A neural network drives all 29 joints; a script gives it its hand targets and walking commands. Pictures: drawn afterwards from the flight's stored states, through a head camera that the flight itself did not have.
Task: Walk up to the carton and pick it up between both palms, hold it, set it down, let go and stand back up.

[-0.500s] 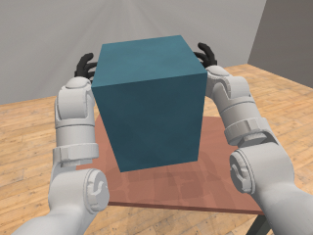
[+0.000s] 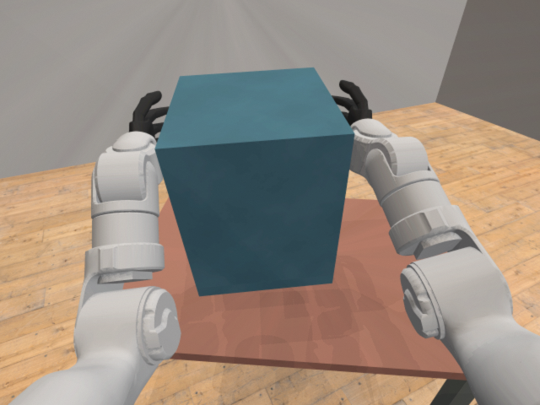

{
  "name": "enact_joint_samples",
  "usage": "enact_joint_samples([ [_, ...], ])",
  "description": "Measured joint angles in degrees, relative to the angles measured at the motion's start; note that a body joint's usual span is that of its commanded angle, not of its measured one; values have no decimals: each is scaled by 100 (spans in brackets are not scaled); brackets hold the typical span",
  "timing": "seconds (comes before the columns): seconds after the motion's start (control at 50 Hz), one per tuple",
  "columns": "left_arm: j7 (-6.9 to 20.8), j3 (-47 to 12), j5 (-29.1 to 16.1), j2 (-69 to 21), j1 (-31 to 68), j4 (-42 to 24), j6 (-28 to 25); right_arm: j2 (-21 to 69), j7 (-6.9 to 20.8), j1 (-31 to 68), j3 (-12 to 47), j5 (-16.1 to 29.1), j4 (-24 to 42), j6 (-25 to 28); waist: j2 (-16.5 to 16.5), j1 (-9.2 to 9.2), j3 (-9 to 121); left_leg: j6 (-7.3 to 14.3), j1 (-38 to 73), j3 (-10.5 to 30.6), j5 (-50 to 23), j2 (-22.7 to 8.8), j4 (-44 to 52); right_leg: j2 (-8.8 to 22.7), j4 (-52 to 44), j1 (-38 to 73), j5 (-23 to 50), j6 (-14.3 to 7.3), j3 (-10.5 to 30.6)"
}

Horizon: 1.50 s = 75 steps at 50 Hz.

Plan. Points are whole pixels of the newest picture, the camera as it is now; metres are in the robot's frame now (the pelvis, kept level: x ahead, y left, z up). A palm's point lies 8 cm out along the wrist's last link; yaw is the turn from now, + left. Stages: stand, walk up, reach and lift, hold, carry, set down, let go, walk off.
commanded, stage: hold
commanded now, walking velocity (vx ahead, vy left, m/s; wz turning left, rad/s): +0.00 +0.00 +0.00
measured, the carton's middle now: (256, 180) +0.38 +0.00 +0.22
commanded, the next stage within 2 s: none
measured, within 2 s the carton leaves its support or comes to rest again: neither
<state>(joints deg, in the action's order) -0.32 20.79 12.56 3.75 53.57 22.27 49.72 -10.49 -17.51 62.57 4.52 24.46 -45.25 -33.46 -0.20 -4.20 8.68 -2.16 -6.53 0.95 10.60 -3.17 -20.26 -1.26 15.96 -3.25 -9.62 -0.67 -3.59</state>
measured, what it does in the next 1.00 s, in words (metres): stands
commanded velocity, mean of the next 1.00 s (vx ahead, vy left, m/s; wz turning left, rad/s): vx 0.00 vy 0.00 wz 0.00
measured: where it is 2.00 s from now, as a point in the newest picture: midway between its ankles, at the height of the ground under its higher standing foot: outside the picture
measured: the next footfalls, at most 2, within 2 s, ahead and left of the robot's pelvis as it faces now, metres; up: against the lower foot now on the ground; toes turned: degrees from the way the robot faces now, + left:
none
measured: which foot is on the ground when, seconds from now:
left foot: down 0.00-1.00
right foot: down 0.00-1.00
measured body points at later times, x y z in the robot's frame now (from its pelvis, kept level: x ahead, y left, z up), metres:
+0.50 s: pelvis -0.01 +0.02 +0.00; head -0.09 +0.03 +0.44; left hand +0.37 +0.17 +0.29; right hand +0.37 -0.13 +0.31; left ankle +0.01 +0.14 -0.75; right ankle -0.01 -0.10 -0.75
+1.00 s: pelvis +0.00 +0.00 +0.00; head -0.09 +0.01 +0.44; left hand +0.38 +0.16 +0.29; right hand +0.38 -0.14 +0.30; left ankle +0.01 +0.14 -0.75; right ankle -0.01 -0.11 -0.75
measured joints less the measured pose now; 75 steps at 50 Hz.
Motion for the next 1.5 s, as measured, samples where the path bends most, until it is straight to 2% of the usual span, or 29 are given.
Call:
enact_joint_samples([
  [0.12, 111, -70, 28, -64, -447, -657, 230, -23, -193, -387, 247, 216, 637, -229, 7, -91, -62, 6, 133, 13, 74, 15, -20, 13, -64, 178, -31, 32, -11],
  [0.26, 110, -25, 164, -255, -716, -1273, 421, 37, -200, -550, 96, 215, 1001, -343, 61, -159, -63, 28, 152, -2, 132, 48, -108, 47, -16, 211, -61, 62, 7],
  [0.44, 170, 79, 355, -242, -383, -1009, 431, 132, 6, -186, -261, -92, 591, -365, 83, -125, -102, 86, 101, -67, 25, 108, -63, 110, 11, 109, 29, 95, 70],
  [0.66, 29, 124, 375, -198, 112, -94, 138, 52, 271, 194, -423, -345, -215, -159, 75, 9, 78, 98, -14, -115, -71, 104, 7, 107, 50, -77, 85, 78, 121],
  [0.94, 10, 153, 177, -35, 274, 454, -37, -2, 165, 290, -143, -194, -488, -130, 28, 43, 122, 30, -24, -51, -44, 15, 7, 13, 30, -65, 46, 9, 66],
  [1.14, 69, 22, 67, -12, -104, -170, 106, 14, -70, -82, 55, 55, 199, -265, 2, -63, 23, 24, 27, 23, 28, 36, -48, 28, -25, 70, 5, 37, -3],
  [1.3, 75, -31, 143, -133, -359, -672, 229, -6, -115, -335, 80, 144, 621, -321, 9, -91, 12, 65, 43, -22, 84, 63, -112, 57, -57, 114, 20, 84, 44],
  [1.36, 68, 5, 219, -202, -406, -816, 285, 7, -86, -314, 37, 160, 597, -317, 24, -94, 46, 74, 54, -42, 104, 71, -135, 66, -42, 122, 15, 89, 64],
  [1.5, 112, 99, 322, -173, -163, -492, 251, 60, 44, -14, -172, -62, 197, -338, 94, -86, -9, 106, 80, -66, 40, 107, -75, 102, -28, 108, 42, 102, 88],
])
